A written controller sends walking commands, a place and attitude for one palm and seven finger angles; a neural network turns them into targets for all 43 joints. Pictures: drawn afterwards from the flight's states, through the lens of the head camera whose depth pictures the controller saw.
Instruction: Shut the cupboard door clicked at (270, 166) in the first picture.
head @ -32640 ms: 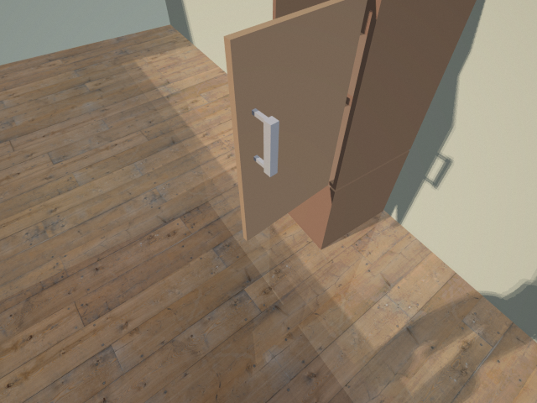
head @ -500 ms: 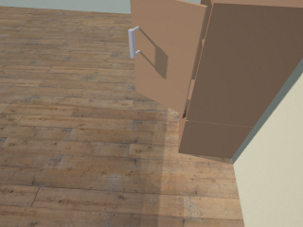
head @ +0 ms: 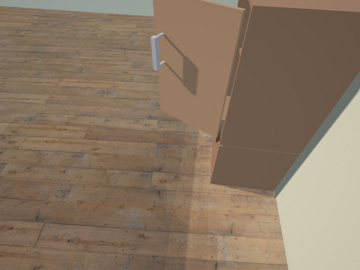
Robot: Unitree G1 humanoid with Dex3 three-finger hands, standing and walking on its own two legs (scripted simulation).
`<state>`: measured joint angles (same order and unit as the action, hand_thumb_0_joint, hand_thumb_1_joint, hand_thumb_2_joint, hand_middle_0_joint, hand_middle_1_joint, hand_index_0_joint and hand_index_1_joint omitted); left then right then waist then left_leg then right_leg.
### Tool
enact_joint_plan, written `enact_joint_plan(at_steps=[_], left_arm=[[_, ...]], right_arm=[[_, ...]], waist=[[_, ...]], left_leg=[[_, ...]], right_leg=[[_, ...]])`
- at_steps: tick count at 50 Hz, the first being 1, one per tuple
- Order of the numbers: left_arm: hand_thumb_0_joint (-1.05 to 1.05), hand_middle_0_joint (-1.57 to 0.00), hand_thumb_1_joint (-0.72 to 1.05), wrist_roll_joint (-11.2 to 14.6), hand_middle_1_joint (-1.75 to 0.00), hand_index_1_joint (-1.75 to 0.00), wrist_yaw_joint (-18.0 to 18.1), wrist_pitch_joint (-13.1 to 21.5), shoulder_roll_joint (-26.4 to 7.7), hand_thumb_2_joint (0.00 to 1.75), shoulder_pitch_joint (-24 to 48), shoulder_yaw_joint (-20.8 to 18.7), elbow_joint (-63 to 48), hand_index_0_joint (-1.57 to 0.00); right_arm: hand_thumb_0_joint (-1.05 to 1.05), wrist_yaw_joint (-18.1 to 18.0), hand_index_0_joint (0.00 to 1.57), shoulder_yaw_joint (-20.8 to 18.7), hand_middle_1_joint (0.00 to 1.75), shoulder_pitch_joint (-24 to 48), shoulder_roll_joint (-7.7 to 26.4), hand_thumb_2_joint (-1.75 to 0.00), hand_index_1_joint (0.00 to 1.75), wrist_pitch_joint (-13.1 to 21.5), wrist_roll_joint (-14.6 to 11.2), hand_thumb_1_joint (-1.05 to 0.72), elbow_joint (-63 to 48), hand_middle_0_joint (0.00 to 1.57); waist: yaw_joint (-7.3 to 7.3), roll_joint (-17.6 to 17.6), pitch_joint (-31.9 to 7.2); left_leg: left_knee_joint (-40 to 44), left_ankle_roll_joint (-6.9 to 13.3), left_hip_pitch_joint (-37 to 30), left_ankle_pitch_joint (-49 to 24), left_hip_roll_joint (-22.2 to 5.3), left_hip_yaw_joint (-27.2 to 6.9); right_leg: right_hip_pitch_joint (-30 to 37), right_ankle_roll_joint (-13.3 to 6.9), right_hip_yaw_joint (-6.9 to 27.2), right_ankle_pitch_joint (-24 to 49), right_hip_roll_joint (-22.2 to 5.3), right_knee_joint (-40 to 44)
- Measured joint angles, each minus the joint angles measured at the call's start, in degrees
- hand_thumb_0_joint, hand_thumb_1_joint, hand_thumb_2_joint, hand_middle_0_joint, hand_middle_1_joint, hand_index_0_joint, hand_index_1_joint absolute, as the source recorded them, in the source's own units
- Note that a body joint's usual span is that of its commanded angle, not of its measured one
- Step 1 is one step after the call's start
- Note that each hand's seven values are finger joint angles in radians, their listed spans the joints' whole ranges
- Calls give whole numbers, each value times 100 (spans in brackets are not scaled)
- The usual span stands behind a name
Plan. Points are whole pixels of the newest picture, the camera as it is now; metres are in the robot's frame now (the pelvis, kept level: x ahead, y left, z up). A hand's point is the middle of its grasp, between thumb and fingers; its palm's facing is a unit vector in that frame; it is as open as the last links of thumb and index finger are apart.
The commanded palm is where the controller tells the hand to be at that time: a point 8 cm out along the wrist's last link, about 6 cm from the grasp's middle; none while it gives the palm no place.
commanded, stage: walk to a spot facing it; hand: left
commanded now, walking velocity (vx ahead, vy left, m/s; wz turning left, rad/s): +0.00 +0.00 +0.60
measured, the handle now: (158, 51) +0.92 +0.14 +0.02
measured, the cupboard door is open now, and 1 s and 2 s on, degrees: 62 62 62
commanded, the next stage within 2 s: none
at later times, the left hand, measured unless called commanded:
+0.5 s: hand out of the picture -0.01 +0.24 -0.20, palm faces +0.26 -0.94 -0.23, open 7.4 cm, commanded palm none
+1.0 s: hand out of the picture -0.06 +0.18 -0.16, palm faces +0.52 -0.80 -0.29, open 7.4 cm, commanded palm none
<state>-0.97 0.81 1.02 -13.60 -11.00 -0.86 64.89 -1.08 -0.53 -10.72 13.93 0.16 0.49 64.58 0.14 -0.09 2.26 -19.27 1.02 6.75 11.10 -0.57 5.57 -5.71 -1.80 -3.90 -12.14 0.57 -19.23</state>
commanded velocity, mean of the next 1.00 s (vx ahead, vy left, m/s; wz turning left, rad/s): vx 0.00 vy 0.00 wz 0.60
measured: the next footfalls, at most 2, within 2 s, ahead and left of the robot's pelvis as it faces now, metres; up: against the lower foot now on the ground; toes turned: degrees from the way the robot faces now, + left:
right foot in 0.80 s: +0.05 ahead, -0.12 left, +0.00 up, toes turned +26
left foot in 1.20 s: -0.08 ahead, +0.09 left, +0.00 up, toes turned +46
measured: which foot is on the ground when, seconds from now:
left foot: down 0.00-0.80, up 0.82-1.00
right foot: down 0.00-0.38, up 0.40-0.78, down 0.80-1.00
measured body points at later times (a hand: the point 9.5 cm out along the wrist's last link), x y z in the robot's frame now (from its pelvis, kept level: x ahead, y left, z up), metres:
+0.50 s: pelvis -0.02 +0.03 -0.02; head +0.02 +0.06 +0.42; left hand -0.02 +0.29 -0.18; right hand +0.07 -0.20 -0.17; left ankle -0.01 +0.13 -0.75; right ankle -0.03 -0.11 -0.69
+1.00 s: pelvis -0.02 -0.03 -0.01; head +0.04 -0.02 +0.44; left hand -0.09 +0.22 -0.14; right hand +0.19 -0.22 -0.16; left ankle -0.10 +0.08 -0.66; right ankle +0.01 -0.13 -0.75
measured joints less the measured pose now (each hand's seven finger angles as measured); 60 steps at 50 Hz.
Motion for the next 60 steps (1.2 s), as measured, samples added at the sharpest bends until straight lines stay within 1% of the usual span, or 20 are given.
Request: enact_joint_plan(at_steps=[9,11,14,16,18,19,20,23,27,33,37,39,40,43,46,48,51,56,59,60], left_arm=[[0,-20,91,7,-30,-30,65,-118,25,89,146,-76,-233,-20],[0,-20,91,-4,-30,-30,69,-144,70,89,151,-111,-345,-20],[0,-20,91,-57,-30,-30,91,-173,125,89,141,-171,-511,-20],[0,-20,91,-91,-30,-30,103,-195,129,89,124,-211,-596,-20],[0,-20,91,-90,-30,-30,90,-223,107,89,100,-241,-668,-20],[0,-20,91,-77,-30,-30,79,-242,103,89,76,-251,-704,-20],[0,-20,91,-52,-30,-30,65,-281,112,89,74,-262,-740,-20],[0,-20,91,-44,-30,-30,62,-450,88,89,151,-311,-825,-20],[0,-20,91,-75,-30,-30,10,-470,56,89,229,-373,-953,-20],[0,-20,91,-49,-30,-30,17,-385,-54,90,354,-391,-1202,-20],[0,-20,91,-26,-30,-30,32,-363,-52,90,438,-355,-1343,-20],[0,-20,91,-15,-30,-30,28,-311,-36,90,413,-324,-1418,-20],[0,-20,91,-32,-30,-30,26,-265,-57,90,349,-310,-1478,-20],[0,-20,91,-86,-30,-30,69,-241,107,89,261,-245,-1440,-20],[0,-20,91,-83,-30,-30,90,-265,221,89,91,-208,-1378,-20],[0,-20,91,-79,-30,-30,92,-240,255,89,11,-189,-1356,-20],[0,-20,91,-81,-30,-30,86,-182,289,89,-52,-170,-1374,-20],[0,-20,91,-109,-30,-30,52,-130,257,89,-142,-190,-1425,-20],[0,-20,91,-87,-30,-30,32,-145,144,89,-259,-248,-1390,-20],[0,-20,91,-63,-30,-30,17,-172,86,89,-303,-278,-1364,-20]], right_arm=[[0,19,20,-28,30,-56,-56,-90,30,-141,2,-91,-159,20],[0,42,20,-62,30,-94,-112,-90,30,-206,2,-91,-225,20],[0,68,20,-128,30,-144,-215,-90,30,-327,0,-91,-328,20],[0,97,20,-163,30,-155,-298,-90,30,-377,-16,-91,-406,20],[0,134,20,-174,30,-170,-361,-90,30,-376,-19,-91,-518,20],[0,155,20,-175,30,-202,-361,-90,30,-346,-12,-91,-594,20],[0,163,20,-189,30,-238,-345,-90,30,-300,12,-91,-668,20],[0,133,20,-205,30,-202,-373,-90,30,-266,93,-91,-761,20],[0,79,20,-195,30,-230,-357,-90,30,-247,120,-91,-868,20],[0,75,21,-239,30,-205,-268,-90,30,-228,113,-91,-965,20],[0,100,21,-330,30,-166,-149,-90,30,-306,119,-91,-1023,20],[0,109,21,-386,30,-156,-82,-90,30,-362,95,-91,-1059,20],[0,117,21,-419,30,-175,-68,-90,30,-389,67,-91,-1087,20],[0,141,20,-538,30,-27,102,-90,30,-463,65,-91,-1075,20],[0,200,20,-574,30,35,172,-90,30,-473,76,-91,-1143,20],[0,238,20,-550,30,60,159,-90,30,-461,55,-91,-1197,20],[0,269,20,-493,30,107,109,-90,30,-481,31,-91,-1227,19],[0,288,20,-384,30,315,12,-90,30,-495,10,-91,-1233,19],[0,299,20,-321,30,427,-37,-90,30,-403,9,-91,-1331,19],[0,302,20,-307,30,450,-52,-90,30,-336,28,-91,-1369,19]], waist=[[62,0,59],[68,-31,124],[68,-19,256],[64,72,349],[83,182,418],[97,201,422],[126,185,416],[101,218,501],[94,70,443],[115,-94,379],[163,-189,322],[160,-216,263],[136,-149,188],[114,-295,256],[157,-253,284],[199,-167,322],[194,-41,397],[22,125,519],[-49,229,515],[-56,285,491]], left_leg=[[-484,-20,352,158,58,-260],[-913,-68,587,301,41,-338],[-2131,-160,1045,1217,-14,-343],[-2542,-201,1203,1609,-64,-287],[-2265,-240,1173,1359,-131,-203],[-1896,-231,1095,879,-165,-203],[-1776,-115,1160,346,-153,-207],[-1896,138,1320,518,42,-262],[-1290,147,1312,186,164,-479],[-709,94,1329,-275,243,-906],[-738,-34,1459,-354,311,-1232],[-884,-125,1584,-327,384,-1382],[-1083,-159,1717,-173,476,-1392],[-2909,-257,2321,1178,542,-1264],[-4399,-359,2641,1262,426,-899],[-4621,-438,2590,1211,271,-720],[-4183,-500,2287,1275,68,-540],[-2815,-435,1617,1454,-61,-287],[-1719,-329,1106,936,-10,-133],[-1521,-192,1037,671,40,-139]], right_leg=[[-224,-16,-265,-257,-88,-446],[-299,-33,-397,-365,-107,-636],[-349,-34,-631,-527,-188,-906],[-371,13,-762,-626,-307,-1078],[-450,99,-885,-762,-469,-1337],[-542,155,-944,-872,-551,-1553],[-710,232,-945,-1010,-624,-1887],[-1400,317,-230,-1743,-547,-3333],[-2004,414,204,-1253,-407,-4214],[-2006,526,394,-1129,-296,-3567],[-1592,491,410,-1160,-155,-2537],[-1216,453,367,-857,-90,-1706],[-1002,351,390,-833,-142,-1187],[-957,133,187,-675,-175,-1239],[-770,115,8,-574,-328,-1071],[-671,117,-129,-565,-433,-994],[-576,130,-381,-623,-580,-992],[-587,213,-791,-853,-790,-1290],[-703,331,-1003,-1111,-942,-1715],[-838,375,-1002,-1223,-1029,-2035]])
